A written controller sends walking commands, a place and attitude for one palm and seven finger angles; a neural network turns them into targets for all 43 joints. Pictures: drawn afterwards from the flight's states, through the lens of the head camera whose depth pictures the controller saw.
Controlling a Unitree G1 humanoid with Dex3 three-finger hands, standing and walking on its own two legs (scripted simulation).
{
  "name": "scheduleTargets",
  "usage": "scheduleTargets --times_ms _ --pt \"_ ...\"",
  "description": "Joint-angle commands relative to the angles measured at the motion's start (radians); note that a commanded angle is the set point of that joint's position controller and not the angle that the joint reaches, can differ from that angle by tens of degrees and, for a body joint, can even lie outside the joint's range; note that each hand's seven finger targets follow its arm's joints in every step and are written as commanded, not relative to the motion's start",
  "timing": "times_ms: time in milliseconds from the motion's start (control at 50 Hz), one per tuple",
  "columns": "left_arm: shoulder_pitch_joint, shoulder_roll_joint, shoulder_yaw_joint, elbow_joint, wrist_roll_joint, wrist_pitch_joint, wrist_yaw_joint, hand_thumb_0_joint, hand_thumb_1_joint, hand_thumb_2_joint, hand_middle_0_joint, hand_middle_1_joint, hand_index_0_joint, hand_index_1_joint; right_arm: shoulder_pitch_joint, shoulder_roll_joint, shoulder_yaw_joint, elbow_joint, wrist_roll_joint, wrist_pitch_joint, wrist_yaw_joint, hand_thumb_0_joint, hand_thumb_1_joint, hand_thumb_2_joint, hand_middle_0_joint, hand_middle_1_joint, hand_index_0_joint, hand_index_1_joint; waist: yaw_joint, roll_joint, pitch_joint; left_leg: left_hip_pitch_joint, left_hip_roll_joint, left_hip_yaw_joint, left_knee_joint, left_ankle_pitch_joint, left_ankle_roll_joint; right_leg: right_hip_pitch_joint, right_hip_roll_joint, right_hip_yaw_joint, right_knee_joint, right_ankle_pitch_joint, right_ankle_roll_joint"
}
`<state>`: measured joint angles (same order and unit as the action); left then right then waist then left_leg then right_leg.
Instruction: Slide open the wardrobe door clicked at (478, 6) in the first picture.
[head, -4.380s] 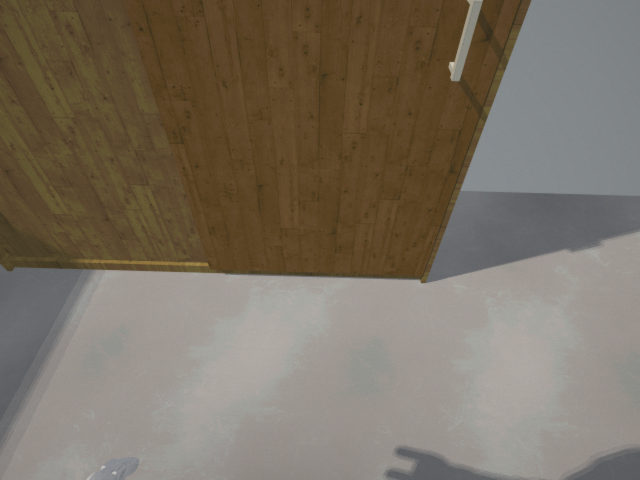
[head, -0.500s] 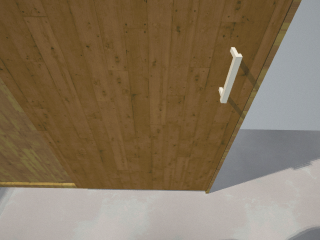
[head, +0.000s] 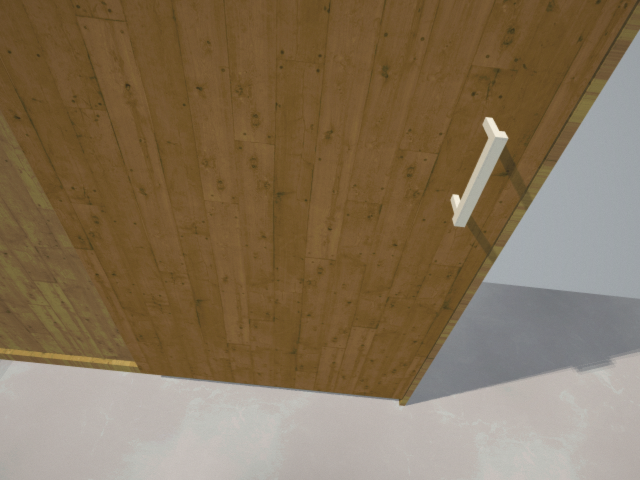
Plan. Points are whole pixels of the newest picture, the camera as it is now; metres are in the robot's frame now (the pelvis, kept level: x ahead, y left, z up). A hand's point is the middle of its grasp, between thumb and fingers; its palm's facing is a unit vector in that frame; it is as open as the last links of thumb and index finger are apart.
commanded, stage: come to a stop and stand still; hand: right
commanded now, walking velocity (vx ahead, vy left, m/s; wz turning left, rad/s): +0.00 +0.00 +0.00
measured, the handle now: (474, 174) +0.51 -0.18 +0.16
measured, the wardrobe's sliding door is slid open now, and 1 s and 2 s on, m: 0.00 0.00 0.00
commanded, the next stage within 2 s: look again from close up in 0.18 s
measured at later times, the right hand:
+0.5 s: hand out of the picture +0.01 -0.16 -0.17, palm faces +0.04 +0.98 -0.21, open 7.3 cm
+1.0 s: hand out of the picture +0.00 -0.15 -0.17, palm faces +0.04 +0.98 -0.20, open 7.3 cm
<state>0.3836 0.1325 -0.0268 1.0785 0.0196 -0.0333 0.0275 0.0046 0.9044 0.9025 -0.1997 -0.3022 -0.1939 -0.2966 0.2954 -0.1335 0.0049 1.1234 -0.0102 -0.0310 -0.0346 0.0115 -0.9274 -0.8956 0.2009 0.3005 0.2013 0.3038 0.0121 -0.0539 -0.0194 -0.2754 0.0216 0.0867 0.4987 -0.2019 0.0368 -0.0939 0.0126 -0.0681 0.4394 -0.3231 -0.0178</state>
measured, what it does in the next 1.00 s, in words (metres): stands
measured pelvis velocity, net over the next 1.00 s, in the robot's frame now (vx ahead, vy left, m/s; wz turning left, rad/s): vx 0.00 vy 0.02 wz -0.01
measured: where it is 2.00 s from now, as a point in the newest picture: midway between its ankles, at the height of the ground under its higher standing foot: outside the picture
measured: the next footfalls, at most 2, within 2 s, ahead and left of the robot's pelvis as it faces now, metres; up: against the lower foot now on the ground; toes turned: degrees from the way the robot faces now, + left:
none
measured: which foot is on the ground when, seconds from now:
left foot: down 0.00-1.00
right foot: down 0.00-1.00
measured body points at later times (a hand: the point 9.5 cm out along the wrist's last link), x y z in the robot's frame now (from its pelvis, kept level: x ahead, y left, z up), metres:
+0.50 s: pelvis +0.00 +0.01 +0.00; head +0.01 +0.03 +0.45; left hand -0.01 +0.24 -0.16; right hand +0.01 -0.21 -0.15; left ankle +0.04 +0.10 -0.74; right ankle -0.05 -0.10 -0.74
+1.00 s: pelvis +0.00 +0.02 +0.00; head +0.01 +0.03 +0.45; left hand -0.02 +0.23 -0.16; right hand +0.00 -0.21 -0.15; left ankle +0.04 +0.10 -0.74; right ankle -0.05 -0.10 -0.74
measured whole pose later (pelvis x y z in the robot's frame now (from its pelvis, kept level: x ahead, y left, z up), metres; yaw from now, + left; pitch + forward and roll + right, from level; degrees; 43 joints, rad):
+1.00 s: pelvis +0.00 +0.02 +0.00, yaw -1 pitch -2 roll -1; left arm 0.33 0.13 -0.02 1.14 0.02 -0.02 0.03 0.00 0.90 0.90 -0.20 -0.30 -0.19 -0.30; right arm 0.28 -0.15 0.00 1.12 -0.01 -0.03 -0.03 0.00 -0.92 -0.90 0.20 0.30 0.20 0.30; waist 0.00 -0.01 0.05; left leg -0.23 -0.01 0.11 0.42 -0.17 0.06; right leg -0.07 -0.02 -0.05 0.39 -0.29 0.01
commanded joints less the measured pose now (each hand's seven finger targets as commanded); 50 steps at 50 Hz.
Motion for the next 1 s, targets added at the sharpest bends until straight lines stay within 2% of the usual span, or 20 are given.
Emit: scheduleTargets --times_ms 0,60,240,340,400,420,460,520,620,680,720,840,980 --pt "0.071 0.088 0.016 -0.018 -0.005 -0.016 0.01 0.0 0.9 0.9 -0.2 -0.3 -0.2 -0.3 0.046 -0.098 -0.015 -0.037 0.004 -0.009 -0.004 0.0 -0.9 -0.9 0.2 0.3 0.2 0.3 -0.014 0.059 0.133 0.123 0.094 -0.132 -0.075 0.113 0.031 -0.199 -0.11 0.111 -0.137 0.134 -0.019" --pt "0.063 0.095 0.018 -0.01 -0.004 -0.015 0.01 0.0 0.9 0.9 -0.2 -0.3 -0.2 -0.3 0.034 -0.107 -0.019 -0.044 0.005 -0.009 -0.004 0.0 -0.9 -0.9 0.2 0.3 0.2 0.3 -0.013 0.085 0.12 0.129 0.101 -0.14 -0.083 0.119 0.031 -0.18 -0.106 0.108 -0.133 0.131 -0.017" --pt "0.033 0.108 0.021 0.008 -0.003 -0.01 0.008 0.0 0.9 0.9 -0.2 -0.3 -0.2 -0.3 0.003 -0.128 -0.024 -0.052 0.006 -0.007 -0.003 0.0 -0.9 -0.9 0.2 0.3 0.2 0.3 -0.013 0.052 0.086 0.15 0.109 -0.142 -0.095 0.132 0.032 -0.142 -0.11 0.1 -0.137 0.139 -0.01" --pt "0.025 0.109 0.022 0.015 -0.004 -0.006 0.008 0.0 0.9 0.9 -0.2 -0.3 -0.2 -0.3 -0.001 -0.136 -0.024 -0.046 0.004 -0.009 -0.001 0.0 -0.9 -0.9 0.2 0.3 0.2 0.3 -0.009 0.067 0.079 0.152 0.115 -0.15 -0.116 0.134 0.033 -0.124 -0.109 0.093 -0.131 0.134 -0.007" --pt "0.019 0.103 0.021 0.019 -0.005 -0.003 0.008 0.0 0.9 0.9 -0.2 -0.3 -0.2 -0.3 0.001 -0.131 -0.021 -0.039 0.003 -0.007 -0.001 0.0 -0.9 -0.9 0.2 0.3 0.2 0.3 -0.008 0.056 0.084 0.147 0.113 -0.15 -0.128 0.123 0.032 -0.114 -0.112 0.091 -0.135 0.13 -0.006" --pt "0.015 0.107 0.023 0.019 -0.005 -0.002 0.007 0.0 0.9 0.9 -0.2 -0.3 -0.2 -0.3 0.002 -0.134 -0.021 -0.039 0.003 -0.008 -0.001 0.0 -0.9 -0.9 0.2 0.3 0.2 0.3 -0.01 0.06 0.102 0.14 0.115 -0.153 -0.137 0.111 0.031 -0.123 -0.107 0.089 -0.131 0.12 -0.004" --pt "0.015 0.11 0.021 0.02 -0.005 0.0 0.007 0.0 0.9 0.9 -0.2 -0.3 -0.2 -0.3 0.007 -0.137 -0.021 -0.036 0.003 -0.009 0.0 0.0 -0.9 -0.9 0.2 0.3 0.2 0.3 -0.007 0.07 0.094 0.135 0.117 -0.16 -0.147 0.095 0.032 -0.114 -0.106 0.085 -0.13 0.113 -0.003" --pt "0.014 0.109 0.021 0.023 -0.005 0.0 0.008 0.0 0.9 0.9 -0.2 -0.3 -0.2 -0.3 0.009 -0.132 -0.019 -0.035 0.003 -0.008 0.0 0.0 -0.9 -0.9 0.2 0.3 0.2 0.3 -0.008 0.042 0.101 0.133 0.112 -0.156 -0.151 0.087 0.03 -0.113 -0.109 0.087 -0.134 0.118 -0.003" --pt "0.014 0.104 0.021 0.025 -0.006 0.001 0.007 0.0 0.9 0.9 -0.2 -0.3 -0.2 -0.3 0.019 -0.129 -0.018 -0.032 0.002 -0.008 -0.001 0.0 -0.9 -0.9 0.2 0.3 0.2 0.3 -0.009 0.07 0.1 0.136 0.112 -0.158 -0.166 0.072 0.027 -0.113 -0.107 0.085 -0.132 0.108 -0.002" --pt "0.015 0.101 0.021 0.028 -0.005 0.002 0.007 0.0 0.9 0.9 -0.2 -0.3 -0.2 -0.3 0.022 -0.126 -0.018 -0.031 0.003 -0.007 0.0 0.0 -0.9 -0.9 0.2 0.3 0.2 0.3 -0.009 0.065 0.115 0.121 0.111 -0.164 -0.179 0.029 0.028 -0.115 -0.106 0.084 -0.135 0.093 -0.003" --pt "0.017 0.098 0.021 0.032 -0.005 0.002 0.008 0.0 0.9 0.9 -0.2 -0.3 -0.2 -0.3 0.022 -0.123 -0.018 -0.031 0.002 -0.007 -0.001 0.0 -0.9 -0.9 0.2 0.3 0.2 0.3 -0.01 0.052 0.112 0.127 0.107 -0.16 -0.173 0.046 0.026 -0.115 -0.108 0.087 -0.136 0.105 -0.002" --pt "0.027 0.092 0.022 0.035 -0.006 0.0 0.008 0.0 0.9 0.9 -0.2 -0.3 -0.2 -0.3 0.029 -0.124 -0.021 -0.032 0.002 -0.008 -0.001 0.0 -0.9 -0.9 0.2 0.3 0.2 0.3 -0.012 0.077 0.102 0.143 0.11 -0.157 -0.172 0.055 0.027 -0.121 -0.107 0.085 -0.135 0.103 -0.003" --pt "0.036 0.084 0.023 0.041 -0.004 0.001 0.008 0.0 0.9 0.9 -0.2 -0.3 -0.2 -0.3 0.033 -0.123 -0.024 -0.036 0.002 -0.006 -0.001 0.0 -0.9 -0.9 0.2 0.3 0.2 0.3 -0.015 0.067 0.114 0.131 0.109 -0.161 -0.182 0.011 0.028 -0.128 -0.104 0.082 -0.135 0.091 -0.003"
